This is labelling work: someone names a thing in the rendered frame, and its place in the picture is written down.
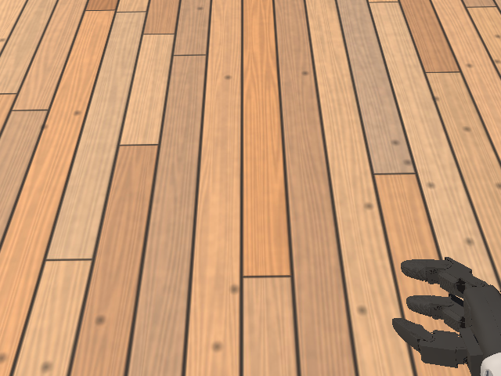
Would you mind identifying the robot right forearm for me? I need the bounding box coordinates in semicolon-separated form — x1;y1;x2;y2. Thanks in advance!
480;352;501;376

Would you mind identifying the right robot hand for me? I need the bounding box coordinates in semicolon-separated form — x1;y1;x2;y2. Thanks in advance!
392;257;501;376

